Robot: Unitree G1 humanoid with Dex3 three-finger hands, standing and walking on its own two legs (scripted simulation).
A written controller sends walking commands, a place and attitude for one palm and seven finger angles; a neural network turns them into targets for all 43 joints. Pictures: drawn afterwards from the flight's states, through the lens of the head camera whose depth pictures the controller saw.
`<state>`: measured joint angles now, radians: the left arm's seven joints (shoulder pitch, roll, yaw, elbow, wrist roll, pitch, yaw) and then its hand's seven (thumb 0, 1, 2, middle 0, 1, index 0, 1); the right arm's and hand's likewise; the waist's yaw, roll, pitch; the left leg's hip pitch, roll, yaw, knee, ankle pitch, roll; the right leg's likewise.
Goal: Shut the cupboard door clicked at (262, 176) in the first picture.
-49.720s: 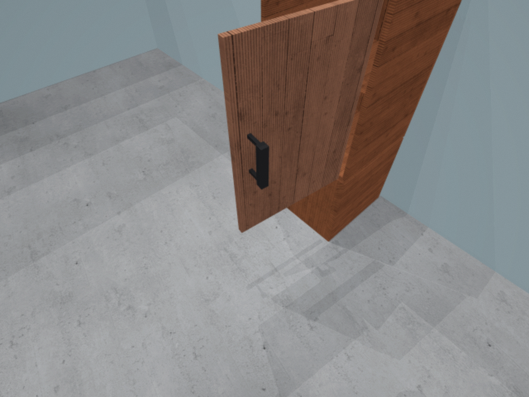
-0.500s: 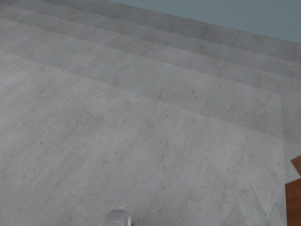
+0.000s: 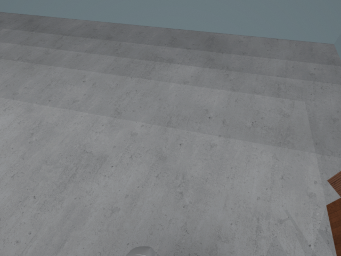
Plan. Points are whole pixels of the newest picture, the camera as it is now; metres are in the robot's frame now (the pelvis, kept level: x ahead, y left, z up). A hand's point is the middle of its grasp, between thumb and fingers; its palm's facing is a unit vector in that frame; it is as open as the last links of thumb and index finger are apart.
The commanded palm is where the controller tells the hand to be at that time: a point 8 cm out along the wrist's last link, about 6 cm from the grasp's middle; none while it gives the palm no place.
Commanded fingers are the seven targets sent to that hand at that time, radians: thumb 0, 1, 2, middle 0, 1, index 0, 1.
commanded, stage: turn to face it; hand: left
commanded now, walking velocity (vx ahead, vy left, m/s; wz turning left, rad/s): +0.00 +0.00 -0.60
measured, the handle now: out of the picture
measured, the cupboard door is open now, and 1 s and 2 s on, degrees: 31 31 31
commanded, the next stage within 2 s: take the last steps up to it in 1.78 s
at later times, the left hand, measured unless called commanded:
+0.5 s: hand (120, 221) +0.21 +0.17 -0.13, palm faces -0.34 -0.90 -0.27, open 7.4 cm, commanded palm none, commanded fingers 0.00 0.90 0.90 -0.20 -0.30 -0.20 -0.30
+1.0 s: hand (126, 236) +0.18 +0.15 -0.17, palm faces -0.54 -0.82 -0.20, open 7.4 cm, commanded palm none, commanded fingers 0.00 0.90 0.90 -0.20 -0.30 -0.20 -0.30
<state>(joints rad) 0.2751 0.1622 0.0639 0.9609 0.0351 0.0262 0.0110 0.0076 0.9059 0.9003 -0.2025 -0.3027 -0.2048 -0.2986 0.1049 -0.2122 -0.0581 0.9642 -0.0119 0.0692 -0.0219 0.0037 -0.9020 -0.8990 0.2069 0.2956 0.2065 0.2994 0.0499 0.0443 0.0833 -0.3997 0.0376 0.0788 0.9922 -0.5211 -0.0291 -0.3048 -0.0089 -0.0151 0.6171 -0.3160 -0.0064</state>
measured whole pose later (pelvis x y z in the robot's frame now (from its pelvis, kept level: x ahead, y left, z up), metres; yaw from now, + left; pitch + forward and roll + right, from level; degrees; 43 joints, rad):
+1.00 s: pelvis +0.01 +0.03 +0.01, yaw -36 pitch +1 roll -1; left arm 0.21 0.24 0.08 0.90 0.03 0.09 -0.02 0.01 0.90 0.90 -0.21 -0.30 -0.21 -0.30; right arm 0.18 -0.21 -0.02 0.86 -0.03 0.01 -0.03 0.00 -0.90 -0.90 0.21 0.30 0.21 0.30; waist 0.01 -0.04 0.07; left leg -0.30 0.06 0.07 0.58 -0.29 0.01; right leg -0.45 0.06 0.07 0.92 -0.48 0.02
